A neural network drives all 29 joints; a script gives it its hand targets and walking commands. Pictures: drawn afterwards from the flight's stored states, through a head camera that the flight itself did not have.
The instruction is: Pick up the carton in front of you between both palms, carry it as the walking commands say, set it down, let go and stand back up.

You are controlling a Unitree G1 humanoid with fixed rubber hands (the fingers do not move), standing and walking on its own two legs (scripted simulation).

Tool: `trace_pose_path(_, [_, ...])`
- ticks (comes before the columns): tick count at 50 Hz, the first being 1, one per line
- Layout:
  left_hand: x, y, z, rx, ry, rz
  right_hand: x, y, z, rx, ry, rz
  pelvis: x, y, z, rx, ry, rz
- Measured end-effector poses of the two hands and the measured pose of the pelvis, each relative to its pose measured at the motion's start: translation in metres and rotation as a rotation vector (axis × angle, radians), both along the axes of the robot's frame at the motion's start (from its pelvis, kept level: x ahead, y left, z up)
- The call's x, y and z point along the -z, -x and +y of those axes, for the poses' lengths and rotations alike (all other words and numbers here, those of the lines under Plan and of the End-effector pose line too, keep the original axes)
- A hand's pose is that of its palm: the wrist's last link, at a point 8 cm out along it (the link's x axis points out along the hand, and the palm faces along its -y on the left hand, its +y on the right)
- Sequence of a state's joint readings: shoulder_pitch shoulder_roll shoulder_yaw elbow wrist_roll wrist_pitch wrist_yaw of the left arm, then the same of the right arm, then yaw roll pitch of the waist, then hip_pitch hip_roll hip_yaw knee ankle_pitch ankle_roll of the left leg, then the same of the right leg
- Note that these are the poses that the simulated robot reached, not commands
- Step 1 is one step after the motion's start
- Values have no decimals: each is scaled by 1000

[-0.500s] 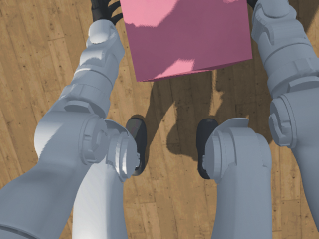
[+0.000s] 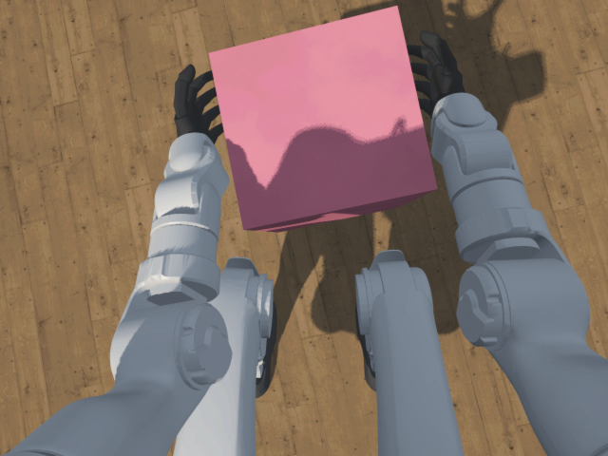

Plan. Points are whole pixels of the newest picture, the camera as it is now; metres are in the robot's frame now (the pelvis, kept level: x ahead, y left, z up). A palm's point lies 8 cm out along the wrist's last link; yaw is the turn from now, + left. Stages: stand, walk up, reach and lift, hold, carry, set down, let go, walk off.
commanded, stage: reach and lift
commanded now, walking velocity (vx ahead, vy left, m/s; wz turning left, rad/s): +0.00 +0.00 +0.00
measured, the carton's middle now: (323, 147) +0.48 -0.04 -0.16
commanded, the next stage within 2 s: none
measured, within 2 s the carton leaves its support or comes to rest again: neither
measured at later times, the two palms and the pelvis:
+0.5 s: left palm (114, 92) +0.47 +0.12 +0.09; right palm (500, 61) +0.47 -0.17 +0.07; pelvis +0.03 +0.01 +0.13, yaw -2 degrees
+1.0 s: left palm out of the picture +0.43 +0.13 +0.25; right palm out of the picture +0.42 -0.17 +0.24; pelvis +0.08 +0.01 +0.27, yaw -3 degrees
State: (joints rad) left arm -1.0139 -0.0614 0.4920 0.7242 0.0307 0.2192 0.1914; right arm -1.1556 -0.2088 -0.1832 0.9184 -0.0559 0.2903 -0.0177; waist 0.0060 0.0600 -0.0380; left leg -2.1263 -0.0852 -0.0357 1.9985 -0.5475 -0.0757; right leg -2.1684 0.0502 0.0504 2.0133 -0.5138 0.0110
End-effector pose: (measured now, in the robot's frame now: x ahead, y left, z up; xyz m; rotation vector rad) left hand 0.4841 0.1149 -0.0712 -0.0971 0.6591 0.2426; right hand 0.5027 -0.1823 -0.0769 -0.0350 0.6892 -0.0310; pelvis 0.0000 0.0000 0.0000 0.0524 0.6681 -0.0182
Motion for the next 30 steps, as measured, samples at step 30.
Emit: trace_pose_path(30, [-190,25,10,58,-13,-11,-184,46,9,87,-26,-3,-155,-40,9,15,30,-48])
